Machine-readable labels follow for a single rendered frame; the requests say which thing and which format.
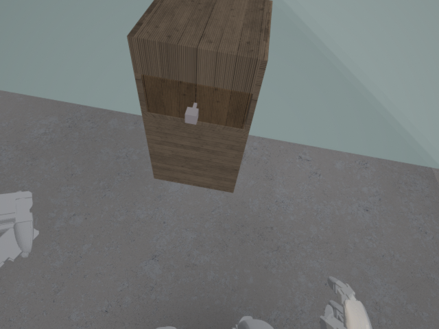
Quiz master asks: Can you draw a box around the handle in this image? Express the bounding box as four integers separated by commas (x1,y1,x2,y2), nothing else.
185,103,199,125

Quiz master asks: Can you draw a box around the left robot hand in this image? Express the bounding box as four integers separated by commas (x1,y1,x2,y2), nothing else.
0,191,39,268

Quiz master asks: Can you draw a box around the drawer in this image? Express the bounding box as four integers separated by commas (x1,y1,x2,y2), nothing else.
141,74,252,129

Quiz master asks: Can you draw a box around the cabinet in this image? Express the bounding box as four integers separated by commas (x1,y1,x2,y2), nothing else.
127,0,272,193

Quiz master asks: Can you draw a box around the right robot hand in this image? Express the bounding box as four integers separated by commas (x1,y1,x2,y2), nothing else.
320,276,372,329

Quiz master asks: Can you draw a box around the right robot shin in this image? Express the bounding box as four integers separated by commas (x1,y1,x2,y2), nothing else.
239,316,252,322

